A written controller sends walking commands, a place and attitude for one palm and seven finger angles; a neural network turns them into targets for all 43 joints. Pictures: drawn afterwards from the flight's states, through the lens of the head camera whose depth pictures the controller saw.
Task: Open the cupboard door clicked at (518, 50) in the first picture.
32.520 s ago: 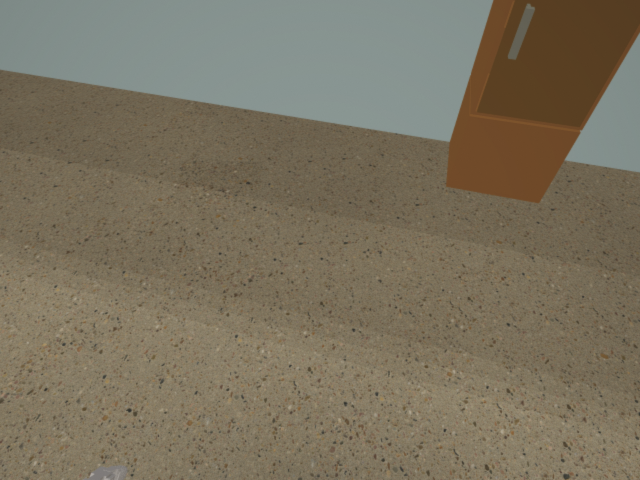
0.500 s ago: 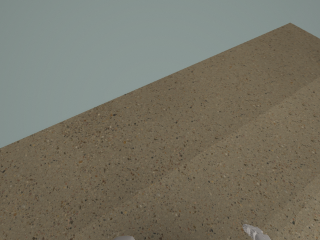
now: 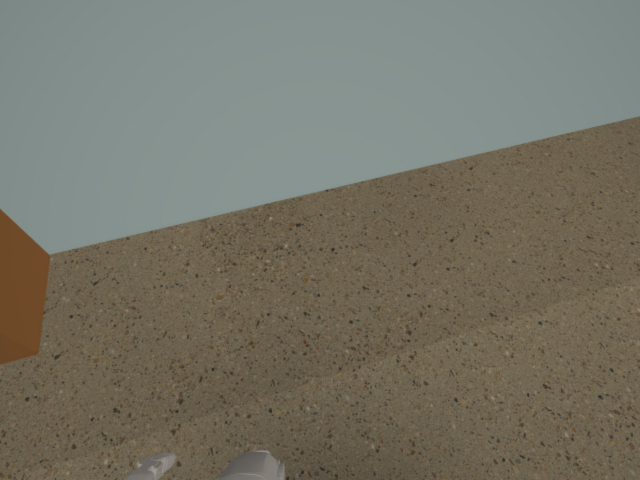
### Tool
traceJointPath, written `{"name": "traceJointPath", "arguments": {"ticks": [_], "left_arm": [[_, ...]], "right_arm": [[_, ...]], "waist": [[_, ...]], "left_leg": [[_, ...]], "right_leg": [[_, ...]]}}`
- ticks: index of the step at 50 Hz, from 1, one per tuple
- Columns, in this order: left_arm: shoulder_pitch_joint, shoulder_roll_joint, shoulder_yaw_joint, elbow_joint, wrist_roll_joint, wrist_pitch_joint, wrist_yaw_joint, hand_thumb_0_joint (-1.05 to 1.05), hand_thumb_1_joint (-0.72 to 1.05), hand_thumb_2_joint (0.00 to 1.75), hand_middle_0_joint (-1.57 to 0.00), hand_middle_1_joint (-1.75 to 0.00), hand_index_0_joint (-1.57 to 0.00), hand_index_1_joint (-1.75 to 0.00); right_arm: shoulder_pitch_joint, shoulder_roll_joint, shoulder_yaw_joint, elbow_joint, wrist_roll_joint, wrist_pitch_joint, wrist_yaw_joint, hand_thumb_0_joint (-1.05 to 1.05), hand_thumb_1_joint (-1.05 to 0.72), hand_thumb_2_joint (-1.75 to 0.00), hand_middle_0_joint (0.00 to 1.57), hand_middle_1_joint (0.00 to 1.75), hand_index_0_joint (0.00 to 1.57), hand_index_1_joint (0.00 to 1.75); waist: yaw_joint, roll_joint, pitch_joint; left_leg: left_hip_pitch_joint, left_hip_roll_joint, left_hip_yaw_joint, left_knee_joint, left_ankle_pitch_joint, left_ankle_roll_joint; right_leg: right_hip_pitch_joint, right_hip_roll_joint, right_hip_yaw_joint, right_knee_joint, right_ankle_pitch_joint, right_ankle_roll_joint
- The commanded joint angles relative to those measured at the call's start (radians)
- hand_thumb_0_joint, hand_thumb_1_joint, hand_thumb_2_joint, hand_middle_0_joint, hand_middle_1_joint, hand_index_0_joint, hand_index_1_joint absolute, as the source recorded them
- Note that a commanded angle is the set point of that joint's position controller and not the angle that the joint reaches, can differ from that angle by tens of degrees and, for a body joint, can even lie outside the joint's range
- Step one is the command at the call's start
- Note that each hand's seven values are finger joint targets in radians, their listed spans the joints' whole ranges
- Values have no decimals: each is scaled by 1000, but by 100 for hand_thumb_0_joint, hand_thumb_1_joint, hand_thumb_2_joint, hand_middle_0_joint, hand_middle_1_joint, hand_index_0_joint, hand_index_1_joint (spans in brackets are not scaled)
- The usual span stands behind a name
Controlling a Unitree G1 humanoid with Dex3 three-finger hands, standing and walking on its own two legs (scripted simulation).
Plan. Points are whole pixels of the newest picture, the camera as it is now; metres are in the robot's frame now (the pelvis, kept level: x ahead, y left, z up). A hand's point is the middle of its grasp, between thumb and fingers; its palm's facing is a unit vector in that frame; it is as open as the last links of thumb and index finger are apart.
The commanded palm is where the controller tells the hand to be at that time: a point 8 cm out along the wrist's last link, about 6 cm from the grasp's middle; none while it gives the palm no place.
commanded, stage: turn to face it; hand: left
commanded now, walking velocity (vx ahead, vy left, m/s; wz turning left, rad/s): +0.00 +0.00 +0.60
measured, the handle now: out of the picture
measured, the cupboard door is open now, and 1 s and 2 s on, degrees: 48 48 48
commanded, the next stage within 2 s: take the last steps up to it in 1.70 s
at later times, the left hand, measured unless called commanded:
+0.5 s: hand out of the picture +0.03 +0.21 -0.15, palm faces +0.32 -0.89 -0.32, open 7.4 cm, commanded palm none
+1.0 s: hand out of the picture -0.01 +0.22 -0.16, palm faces +0.59 -0.76 -0.28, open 7.4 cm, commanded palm none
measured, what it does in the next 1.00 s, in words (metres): steps on the spot, turning left: left foot, then right foot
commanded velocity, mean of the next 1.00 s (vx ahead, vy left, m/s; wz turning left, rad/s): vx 0.00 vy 0.00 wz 0.60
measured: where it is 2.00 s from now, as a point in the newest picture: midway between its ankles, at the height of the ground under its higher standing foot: outside the picture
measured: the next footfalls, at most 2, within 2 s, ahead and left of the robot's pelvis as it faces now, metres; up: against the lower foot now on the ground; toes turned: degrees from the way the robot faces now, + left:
left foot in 0.12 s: +0.03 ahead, +0.14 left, +0.00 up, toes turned +8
right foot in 0.40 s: +0.08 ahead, -0.13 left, +0.00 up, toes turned +12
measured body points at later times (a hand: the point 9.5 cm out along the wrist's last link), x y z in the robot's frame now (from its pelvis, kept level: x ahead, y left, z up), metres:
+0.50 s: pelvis +0.01 -0.03 -0.01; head +0.07 -0.03 +0.44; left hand +0.02 +0.25 -0.13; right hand +0.18 -0.25 -0.16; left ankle -0.04 +0.10 -0.67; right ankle +0.04 -0.14 -0.74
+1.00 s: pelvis +0.03 -0.03 +0.00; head +0.08 +0.01 +0.44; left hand -0.04 +0.26 -0.14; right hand +0.25 -0.18 -0.15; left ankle -0.03 +0.09 -0.74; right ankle +0.11 -0.15 -0.71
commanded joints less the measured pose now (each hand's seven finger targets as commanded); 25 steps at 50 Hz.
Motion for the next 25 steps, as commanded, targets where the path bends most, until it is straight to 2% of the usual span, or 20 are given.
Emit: {"name": "traceJointPath", "arguments": {"ticks": [1, 3, 4, 5, 6, 7, 8, 9, 10, 11, 14, 15, 17, 18, 19, 20, 21, 22, 24, 25], "left_arm": [[65, 237, 68, -41, -2, -20, 7, 0, 90, 90, -20, -30, -20, -30], [49, 234, 72, -44, -14, -13, 1, 0, 90, 90, -20, -30, -20, -30], [38, 200, 66, -58, -19, -7, -3, 0, 90, 90, -20, -30, -20, -30], [18, 124, 47, -102, -25, 1, -10, 0, 90, 90, -20, -30, -20, -30], [-56, 145, 40, -131, -14, 9, -6, 0, 90, 90, -20, -30, -20, -30], [-87, 133, 46, -120, -12, 12, -3, 0, 90, 90, -20, -30, -20, -30], [-91, 130, 49, -101, -15, 13, -5, 0, 90, 90, -20, -30, -20, -30], [-73, 138, 48, -85, -15, 15, -10, 0, 90, 90, -20, -30, -20, -30], [-57, 131, 49, -71, -16, 17, -14, 0, 90, 90, -20, -30, -20, -30], [-53, 124, 46, -66, -18, 16, -16, 0, 90, 90, -20, -30, -20, -30], [-38, 114, 41, -65, -23, 12, -15, 0, 90, 90, -20, -30, -20, -30], [-18, 115, 41, -62, -25, 11, -15, 0, 90, 90, -20, -30, -20, -30], [67, 129, 48, -43, -25, 3, -12, 0, 90, 90, -20, -30, -20, -30], [110, 166, 59, -36, -19, -6, -6, 0, 90, 90, -20, -30, -20, -30], [131, 258, 78, -37, -2, -15, 4, 0, 90, 90, -20, -30, -20, -30], [110, 295, 75, -51, -1, -12, 4, 0, 90, 90, -20, -30, -20, -30], [73, 242, 67, -61, -5, -19, 11, 0, 90, 90, -20, -30, -20, -30], [27, 207, 57, -70, -9, -19, 13, 0, 90, 90, -20, -30, -20, -30], [-12, 169, 45, -77, -6, -19, 13, 0, 90, 90, -20, -30, -20, -30], [2, 170, 46, -76, -5, -23, 14, 0, 90, 90, -20, -30, -20, -30]], "right_arm": [[-56, -36, 6, -99, 9, -46, 1, 0, -90, -90, 20, 30, 20, 30], [19, -69, 0, -81, 6, -54, -1, 0, -90, -90, 20, 30, 20, 30], [72, -138, -17, -75, 1, -61, -3, 0, -90, -90, 20, 30, 20, 30], [140, -255, -48, -72, -10, -63, -11, 0, -90, -90, 20, 30, 20, 30], [195, -287, -51, -51, -15, -55, -21, 0, -90, -90, 20, 30, 20, 30], [170, -255, -45, -53, -18, -63, -32, 0, -90, -90, 20, 30, 20, 30], [114, -234, -41, -69, -16, -64, -41, 0, -90, -90, 20, 30, 20, 30], [55, -207, -30, -80, -15, -66, -44, 0, -90, -90, 20, 30, 20, 30], [37, -191, -25, -84, -15, -68, -46, 0, -90, -90, 20, 30, 20, 30], [44, -190, -24, -80, -15, -70, -48, 0, -90, -90, 20, 30, 20, 30], [28, -198, -31, -80, -15, -64, -46, 0, -90, -90, 20, 30, 20, 30], [16, -199, -32, -82, -15, -59, -45, 0, -90, -90, 20, 30, 20, 30], [-33, -192, -34, -95, -7, -51, -42, 0, -90, -90, 20, 30, 20, 30], [-51, -160, -32, -110, 1, -48, -39, 0, -90, -90, 20, 30, 20, 30], [-46, -95, -24, -129, 9, -47, -29, 0, -90, -90, 20, 30, 20, 30], [-60, -97, -22, -144, 3, -47, -21, 0, -90, -90, 20, 30, 20, 30], [-57, -112, -29, -123, -3, -39, -20, 0, -90, -90, 20, 30, 20, 30], [-56, -102, -29, -106, -4, -33, -16, 0, -90, -90, 20, 30, 20, 30], [-39, -69, -18, -90, 1, -27, -5, 0, -90, -90, 20, 30, 20, 30], [-56, -56, -10, -92, 2, -28, -3, 0, -90, -90, 20, 30, 20, 30]], "waist": [[52, -189, -162], [9, -138, -186], [-22, 35, -215], [-60, 345, -212], [-89, 256, -206], [-71, 228, -201], [-49, 269, -157], [-21, 259, -137], [-8, 211, -143], [-7, 170, -157], [-3, 175, -183], [3, 185, -183], [48, 169, -185], [73, 64, -170], [83, -202, -158], [87, -280, -138], [57, -223, -118], [31, -229, -84], [8, -221, -98], [17, -213, -105]], "left_leg": [[52, -7, 59, -265, 42, 5], [226, -6, 47, -468, 232, 23], [370, 112, -109, -549, 398, 72], [465, 390, -472, -590, 746, 227], [398, 442, -511, -592, 671, 311], [359, 364, -481, -591, 598, 293], [287, 317, -436, -600, 556, 267], [249, 281, -380, -600, 534, 240], [258, 246, -340, -590, 567, 223], [279, 230, -326, -577, 610, 219], [259, 209, -318, -551, 603, 214], [224, 203, -340, -546, 581, 211], [117, 161, -334, -497, 477, 174], [14, 97, -296, -416, 327, 124], [-168, -39, -148, -216, 58, 46], [-150, -56, -88, 51, -141, 29], [-146, -15, -126, 207, -89, 35], [-159, 11, -118, 280, -37, 25], [-118, 25, -68, 216, 6, 5], [-95, 27, -42, 130, 1, -1]], "right_leg": [[181, -224, 92, -66, 541, -115], [84, -203, 40, 38, 434, -48], [-65, -147, -17, 196, 241, 11], [-333, -8, -42, 419, -335, 89], [-348, 2, 71, 557, -374, 69], [-364, 12, 101, 601, -311, 65], [-356, 10, 119, 617, -255, 65], [-332, 7, 130, 602, -203, 66], [-304, 21, 120, 561, -175, 67], [-281, 35, 112, 509, -171, 66], [-157, 75, 90, 306, -183, 57], [-100, 94, 80, 241, -165, 52], [67, 113, 64, 37, -26, 46], [171, 52, 119, -135, 12, 30], [253, -198, 404, -277, -35, -63], [128, -368, 502, -325, 3, -167], [63, -331, 462, -296, 38, -187], [42, -274, 374, -263, 130, -171], [62, -207, 177, -205, 350, -143], [95, -199, 139, -180, 444, -138]]}}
